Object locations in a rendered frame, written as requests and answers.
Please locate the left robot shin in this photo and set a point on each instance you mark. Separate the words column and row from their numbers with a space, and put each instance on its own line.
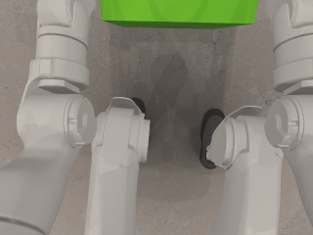
column 117, row 102

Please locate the right robot forearm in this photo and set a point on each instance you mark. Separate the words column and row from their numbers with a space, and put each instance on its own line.
column 292, row 37

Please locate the left robot forearm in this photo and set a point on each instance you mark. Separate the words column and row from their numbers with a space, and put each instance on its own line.
column 62, row 37

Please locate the left robot upper arm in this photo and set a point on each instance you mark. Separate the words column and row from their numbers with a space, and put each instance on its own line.
column 53, row 129

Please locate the robot shin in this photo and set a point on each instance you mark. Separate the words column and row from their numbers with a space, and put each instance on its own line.
column 252, row 111
column 117, row 102

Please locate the right robot shin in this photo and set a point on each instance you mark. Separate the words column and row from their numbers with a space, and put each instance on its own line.
column 252, row 111

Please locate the carton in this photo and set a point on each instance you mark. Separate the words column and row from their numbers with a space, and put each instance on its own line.
column 196, row 14

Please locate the right robot upper arm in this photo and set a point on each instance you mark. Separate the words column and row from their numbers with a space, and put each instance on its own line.
column 289, row 126

